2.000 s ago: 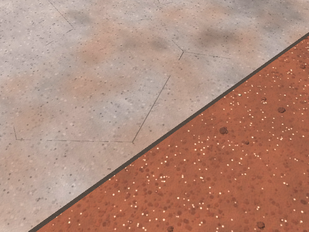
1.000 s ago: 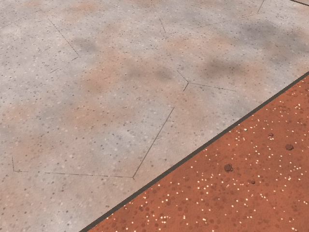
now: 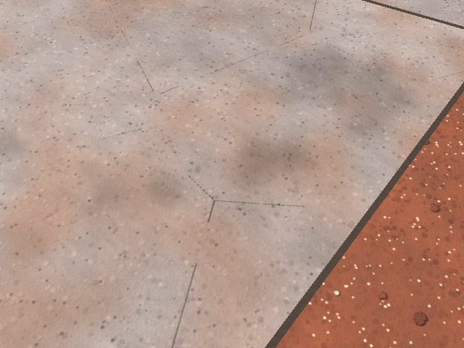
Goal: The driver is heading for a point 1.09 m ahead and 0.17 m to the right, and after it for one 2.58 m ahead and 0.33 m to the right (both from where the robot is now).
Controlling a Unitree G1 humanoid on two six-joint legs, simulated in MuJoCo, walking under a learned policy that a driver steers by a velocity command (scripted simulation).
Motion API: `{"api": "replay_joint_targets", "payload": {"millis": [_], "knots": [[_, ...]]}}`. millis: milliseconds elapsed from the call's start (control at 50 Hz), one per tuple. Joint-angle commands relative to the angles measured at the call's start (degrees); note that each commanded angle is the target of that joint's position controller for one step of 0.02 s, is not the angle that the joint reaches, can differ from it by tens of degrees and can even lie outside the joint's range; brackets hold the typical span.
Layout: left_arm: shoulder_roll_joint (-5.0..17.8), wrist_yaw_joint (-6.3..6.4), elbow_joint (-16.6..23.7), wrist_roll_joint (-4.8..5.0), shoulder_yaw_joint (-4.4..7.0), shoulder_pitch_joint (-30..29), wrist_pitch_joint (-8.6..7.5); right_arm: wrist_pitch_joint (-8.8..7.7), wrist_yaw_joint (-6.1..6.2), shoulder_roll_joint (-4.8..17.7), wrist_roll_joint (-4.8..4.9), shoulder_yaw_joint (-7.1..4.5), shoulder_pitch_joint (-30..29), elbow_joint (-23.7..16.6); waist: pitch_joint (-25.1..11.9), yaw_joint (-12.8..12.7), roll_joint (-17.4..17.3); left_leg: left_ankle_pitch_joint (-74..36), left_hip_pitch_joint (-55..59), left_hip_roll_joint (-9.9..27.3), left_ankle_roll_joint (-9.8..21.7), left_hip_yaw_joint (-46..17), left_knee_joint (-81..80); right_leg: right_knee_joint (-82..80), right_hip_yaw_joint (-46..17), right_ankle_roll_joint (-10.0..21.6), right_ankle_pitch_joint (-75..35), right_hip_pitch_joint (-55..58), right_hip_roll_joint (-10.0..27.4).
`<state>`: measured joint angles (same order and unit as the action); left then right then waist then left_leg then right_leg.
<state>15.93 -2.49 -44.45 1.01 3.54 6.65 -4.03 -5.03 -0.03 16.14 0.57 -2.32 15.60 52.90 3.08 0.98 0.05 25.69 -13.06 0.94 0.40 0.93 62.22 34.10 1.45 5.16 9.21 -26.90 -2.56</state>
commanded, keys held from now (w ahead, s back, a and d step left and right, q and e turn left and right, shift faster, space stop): w+e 0.58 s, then w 0.38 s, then w+q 0.04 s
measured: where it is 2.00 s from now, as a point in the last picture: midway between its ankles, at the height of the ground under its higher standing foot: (306, 172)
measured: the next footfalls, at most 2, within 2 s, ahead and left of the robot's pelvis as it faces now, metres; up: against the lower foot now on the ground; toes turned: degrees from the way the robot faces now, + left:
left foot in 0.40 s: +0.44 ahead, +0.10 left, +0.00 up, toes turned -18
right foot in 0.92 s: +0.60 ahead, -0.25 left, +0.00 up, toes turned -28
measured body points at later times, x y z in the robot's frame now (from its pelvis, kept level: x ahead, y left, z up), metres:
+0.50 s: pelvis +0.30 +0.03 +0.01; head +0.33 +0.02 +0.46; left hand +0.42 +0.29 -0.11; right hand +0.41 -0.28 -0.08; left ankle +0.40 +0.11 -0.72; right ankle +0.13 -0.06 -0.65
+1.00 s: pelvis +0.53 -0.11 +0.00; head +0.56 -0.14 +0.45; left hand +0.83 +0.02 -0.07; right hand +0.42 -0.37 -0.13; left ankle +0.45 +0.09 -0.64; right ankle +0.57 -0.23 -0.72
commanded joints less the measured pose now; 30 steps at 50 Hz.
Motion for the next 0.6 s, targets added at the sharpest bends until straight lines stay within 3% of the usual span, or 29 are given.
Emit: {"api": "replay_joint_targets", "payload": {"millis": [20, 60, 120, 220, 280, 340, 380, 400, 420, 440, 460, 480, 500, 520, 540, 580, 600], "knots": [[8.3, 0.71, 1.7, -0.44, 2.33, 9.7, -0.35, -4.07, -0.35, 7.6, 0.63, -1.26, -4.8, -6.9, -8.8, -4.2, 0.6, -5.0, -30.5, 3.8, 1.8, -5.7, 8.9, -18.3, -28.1, 11.8, -1.1, 30.9, 16.1], [6.2, 0.92, 3.6, -1.19, 1.60, 5.6, -0.43, -2.68, 0.10, 7.7, -0.75, -1.96, -3.8, -6.8, -6.2, -0.6, 1.8, -8.4, -22.9, 5.8, 0.7, -5.9, 2.3, -21.1, -22.9, 11.0, -8.4, 20.5, 13.0], [8.5, 1.89, 3.8, -0.53, 2.29, 7.1, -0.63, -1.12, 0.45, 5.7, -1.57, -1.81, -4.9, -8.0, -4.6, 0.1, 2.4, -13.2, -21.9, 5.0, -2.4, -4.4, -5.7, -22.8, -18.4, 11.6, -14.2, 15.0, 11.3], [9.7, 3.31, 2.8, 0.07, 2.78, 11.6, 0.04, -1.45, 0.09, 3.5, -1.06, -0.98, -15.8, -11.6, -2.6, -3.8, 4.2, -30.7, -18.0, 1.1, -3.9, -3.6, -27.4, -22.1, -14.9, 7.5, -7.7, 11.9, 7.3], [9.6, 3.43, 1.7, 0.43, 2.88, 14.3, 0.42, -1.93, -0.48, 4.5, -0.26, -1.13, -19.5, -13.4, -2.2, -5.0, 4.9, -32.6, -15.9, -0.2, -3.3, -4.7, -32.5, -20.1, -18.4, 6.5, -4.5, 14.3, 8.7], [9.2, 3.95, 1.7, 0.32, 2.95, 14.7, 1.07, -2.71, -1.13, 6.8, -0.11, -1.81, -18.9, -13.9, -2.5, -3.9, 5.8, -27.2, -14.8, -0.2, -1.8, -6.4, -35.6, -14.8, -23.3, 5.7, -4.9, 20.1, 11.0], [8.7, 4.03, 2.3, 0.07, 2.89, 13.6, 1.59, -3.30, -1.07, 8.1, -0.17, -2.55, -13.6, -12.6, -4.2, -1.0, 7.2, -23.2, -7.9, -0.7, 0.2, -5.0, -37.6, -9.9, -24.8, 4.6, -8.9, 20.9, 10.3], [6.7, 3.82, 3.0, -0.16, 2.14, 13.0, 1.61, -3.60, -0.73, 9.8, -0.83, -3.40, -7.5, -11.3, -8.8, 2.0, 6.2, -23.1, 2.5, 1.3, 2.4, -5.9, -38.0, -2.4, -22.9, 3.0, -11.0, 18.8, 7.2], [3.6, 3.60, 4.3, -1.13, 0.90, 13.6, 1.51, -3.53, -0.25, 13.0, -1.46, -4.20, 1.3, -10.5, -17.3, 5.3, -0.1, -19.5, 17.7, 10.9, 5.6, -15.1, -36.6, 13.4, -17.7, 0.8, -1.9, 11.3, 3.0], [0.1, 3.32, 5.7, 0.76, -0.14, 22.7, 0.86, -2.47, -0.42, 17.0, -1.40, -5.34, 5.6, -8.4, -23.4, 0.9, -20.6, -8.6, 35.8, 23.3, 15.3, -42.0, -41.3, 31.6, -11.2, -3.1, 25.2, -10.3, -4.4], [6.7, 3.64, 4.3, 1.50, 0.83, 21.6, 0.85, -2.18, -0.73, 11.2, -0.07, -4.14, 4.1, -9.5, -19.4, 2.4, -13.6, 4.3, 33.2, 23.2, 13.8, -45.6, -44.4, 38.6, -12.8, -3.5, 24.0, -17.3, 0.8], [10.1, 3.68, 5.1, 1.13, 1.84, 14.8, 1.12, -1.91, -0.51, 7.6, -0.07, -3.21, 1.4, -10.4, -11.9, 4.1, -7.6, 3.0, 25.7, 20.4, 10.9, -35.8, -45.4, 39.8, -11.7, -3.7, 18.5, -18.6, 2.8], [9.6, 3.85, 5.8, 0.59, 1.95, 11.7, 1.42, -1.56, -0.50, 6.9, -0.72, -2.74, -1.8, -10.8, -7.5, 3.0, -3.7, -4.9, 18.2, 18.0, 9.4, -28.3, -46.4, 38.5, -9.8, -4.1, 14.2, -16.5, 4.9], [8.8, 3.67, 6.6, -0.05, 2.06, 9.9, 1.44, -1.36, -0.47, 5.7, -1.03, -2.38, -3.4, -10.4, -4.3, 2.1, -4.0, -11.1, 13.0, 16.1, 9.4, -23.4, -47.7, 36.0, -9.7, -4.3, 11.5, -15.5, 6.5], [7.5, 3.24, 7.0, 0.21, 2.08, 10.3, 1.64, -1.45, -0.33, 5.2, -1.47, -2.13, -3.9, -10.0, -3.5, 0.8, -5.7, -14.7, 9.6, 14.5, 8.8, -19.0, -49.1, 34.4, -9.5, -4.2, 9.8, -12.7, 8.0], [5.1, 2.87, 7.5, 0.81, 1.73, 10.6, 2.23, -1.79, -0.33, 5.1, -1.05, -2.30, -3.9, -9.2, -2.9, 0.2, -6.7, -18.8, 7.3, 13.2, 9.3, -13.2, -51.5, 32.2, -7.8, -4.5, 8.6, -11.8, 8.9], [4.3, 2.83, 8.2, 0.59, 1.47, 9.6, 2.36, -2.05, -0.41, 5.7, -0.86, -2.51, -3.2, -8.5, -2.5, 0.3, -5.9, -20.9, 6.7, 13.4, 10.1, -11.8, -52.4, 30.4, -7.6, -4.6, 7.7, -12.4, 9.2]]}}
